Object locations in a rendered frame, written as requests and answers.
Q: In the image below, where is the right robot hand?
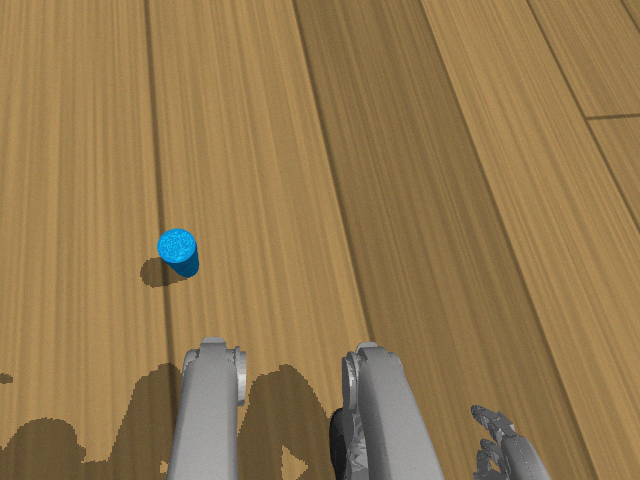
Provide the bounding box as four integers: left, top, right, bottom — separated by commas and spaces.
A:
471, 405, 551, 480

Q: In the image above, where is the cup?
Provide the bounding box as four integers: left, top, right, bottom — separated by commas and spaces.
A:
157, 229, 199, 277

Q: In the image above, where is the right robot foot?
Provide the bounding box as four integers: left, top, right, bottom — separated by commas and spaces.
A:
329, 408, 347, 480

